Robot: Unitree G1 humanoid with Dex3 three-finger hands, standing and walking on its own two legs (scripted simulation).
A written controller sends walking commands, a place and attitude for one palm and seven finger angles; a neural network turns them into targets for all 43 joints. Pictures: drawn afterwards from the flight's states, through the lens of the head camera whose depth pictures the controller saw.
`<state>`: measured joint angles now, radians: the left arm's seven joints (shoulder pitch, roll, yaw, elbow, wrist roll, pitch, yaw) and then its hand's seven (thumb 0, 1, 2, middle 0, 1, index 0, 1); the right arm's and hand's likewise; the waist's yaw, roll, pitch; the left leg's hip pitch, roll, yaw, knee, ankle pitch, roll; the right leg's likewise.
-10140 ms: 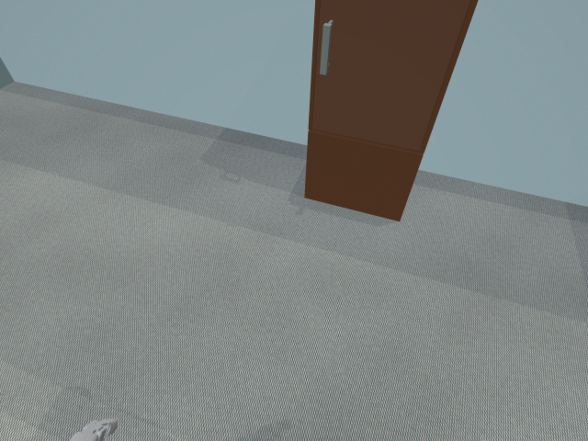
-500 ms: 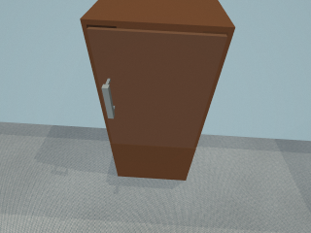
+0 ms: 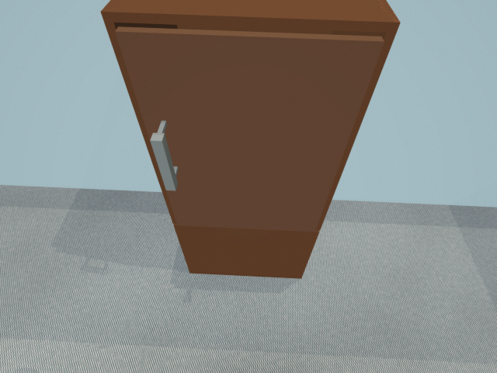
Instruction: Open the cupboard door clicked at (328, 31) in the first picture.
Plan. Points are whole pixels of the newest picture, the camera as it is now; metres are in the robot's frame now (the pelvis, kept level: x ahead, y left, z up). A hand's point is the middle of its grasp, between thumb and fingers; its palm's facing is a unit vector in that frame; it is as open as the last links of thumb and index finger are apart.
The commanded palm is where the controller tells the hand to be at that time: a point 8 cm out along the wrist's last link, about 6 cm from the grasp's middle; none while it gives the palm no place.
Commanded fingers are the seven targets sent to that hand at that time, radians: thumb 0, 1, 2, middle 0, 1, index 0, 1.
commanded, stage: come to a stop and stand still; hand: left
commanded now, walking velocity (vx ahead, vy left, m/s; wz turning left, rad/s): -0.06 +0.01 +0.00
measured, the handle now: (167, 157) +0.53 +0.22 +0.00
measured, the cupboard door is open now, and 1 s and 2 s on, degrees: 0 0 0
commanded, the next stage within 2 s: look again from close up in 0.78 s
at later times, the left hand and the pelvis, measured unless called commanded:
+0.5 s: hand out of the picture -0.02 +0.15 -0.16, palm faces +0.02 -0.97 -0.23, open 7.4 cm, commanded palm none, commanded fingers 0.00 0.90 0.90 -0.20 -0.30 -0.20 -0.30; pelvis -0.05 -0.03 +0.00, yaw +0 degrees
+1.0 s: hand out of the picture -0.05 +0.13 -0.17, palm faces +0.03 -0.98 -0.17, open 7.4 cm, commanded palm none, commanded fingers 0.00 0.90 0.90 -0.20 -0.30 -0.20 -0.30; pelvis -0.04 -0.03 +0.01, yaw +1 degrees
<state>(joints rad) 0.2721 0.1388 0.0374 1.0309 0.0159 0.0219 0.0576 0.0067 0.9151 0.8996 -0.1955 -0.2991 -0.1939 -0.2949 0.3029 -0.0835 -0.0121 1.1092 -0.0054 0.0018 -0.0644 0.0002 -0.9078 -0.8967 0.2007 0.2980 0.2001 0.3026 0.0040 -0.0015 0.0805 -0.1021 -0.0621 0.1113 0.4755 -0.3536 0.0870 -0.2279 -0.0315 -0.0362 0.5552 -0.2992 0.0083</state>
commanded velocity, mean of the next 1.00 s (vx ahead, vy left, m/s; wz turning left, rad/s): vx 0.00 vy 0.00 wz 0.00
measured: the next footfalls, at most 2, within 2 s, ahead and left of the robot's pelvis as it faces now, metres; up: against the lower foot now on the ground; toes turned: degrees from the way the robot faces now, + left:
none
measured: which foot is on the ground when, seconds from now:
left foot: down 0.00-1.00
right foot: down 0.00-1.00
